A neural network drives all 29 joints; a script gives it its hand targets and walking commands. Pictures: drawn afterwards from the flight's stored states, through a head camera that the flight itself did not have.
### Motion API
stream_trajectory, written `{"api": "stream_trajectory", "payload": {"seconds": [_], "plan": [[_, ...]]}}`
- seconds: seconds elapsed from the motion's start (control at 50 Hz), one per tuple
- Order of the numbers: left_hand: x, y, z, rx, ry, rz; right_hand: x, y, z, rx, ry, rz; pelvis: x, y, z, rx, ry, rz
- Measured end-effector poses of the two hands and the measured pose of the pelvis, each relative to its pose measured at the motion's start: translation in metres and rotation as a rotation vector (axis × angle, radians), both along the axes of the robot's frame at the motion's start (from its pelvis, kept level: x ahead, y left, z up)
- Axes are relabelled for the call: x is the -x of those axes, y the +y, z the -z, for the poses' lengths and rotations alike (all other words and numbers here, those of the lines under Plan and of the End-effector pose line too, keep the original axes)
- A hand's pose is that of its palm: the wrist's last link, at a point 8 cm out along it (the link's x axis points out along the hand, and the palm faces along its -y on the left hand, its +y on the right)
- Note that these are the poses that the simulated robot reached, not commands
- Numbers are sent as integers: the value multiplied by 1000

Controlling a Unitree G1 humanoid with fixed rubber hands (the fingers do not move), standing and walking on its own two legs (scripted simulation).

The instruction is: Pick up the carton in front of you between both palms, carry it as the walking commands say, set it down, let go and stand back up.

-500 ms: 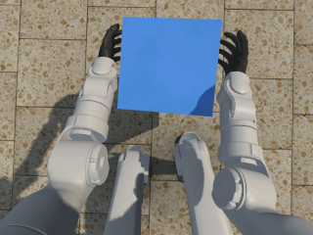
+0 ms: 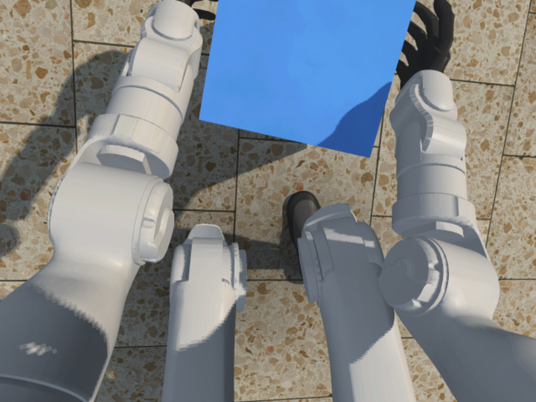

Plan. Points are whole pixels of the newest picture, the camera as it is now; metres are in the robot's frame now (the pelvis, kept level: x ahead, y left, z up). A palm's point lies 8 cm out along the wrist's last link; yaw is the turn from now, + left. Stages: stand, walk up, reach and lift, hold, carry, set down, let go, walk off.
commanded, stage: set down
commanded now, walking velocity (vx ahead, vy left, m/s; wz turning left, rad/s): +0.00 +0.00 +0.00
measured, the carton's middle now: (292, 68) +0.51 -0.09 -0.25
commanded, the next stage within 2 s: none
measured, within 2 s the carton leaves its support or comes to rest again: rests again in 0.62 s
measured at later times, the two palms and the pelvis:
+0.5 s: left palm (168, 12) +0.56 +0.07 -0.18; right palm (406, 69) +0.48 -0.22 -0.16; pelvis +0.00 +0.00 -0.01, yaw +0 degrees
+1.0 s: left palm (170, 14) +0.57 +0.07 -0.19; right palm (405, 67) +0.49 -0.23 -0.17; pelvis +0.00 +0.00 -0.03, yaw +0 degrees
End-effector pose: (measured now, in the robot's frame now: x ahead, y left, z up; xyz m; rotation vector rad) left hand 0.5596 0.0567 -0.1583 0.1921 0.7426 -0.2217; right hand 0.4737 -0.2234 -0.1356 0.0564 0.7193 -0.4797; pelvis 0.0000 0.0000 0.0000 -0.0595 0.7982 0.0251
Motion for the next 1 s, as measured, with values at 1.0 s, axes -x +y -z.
{"api": "stream_trajectory", "payload": {"seconds": [1.0], "plan": [[-6,16,34,55,-7,32,-14,-3,39,-15,86,-112,-3,-2,25,34,-47,-40]]}}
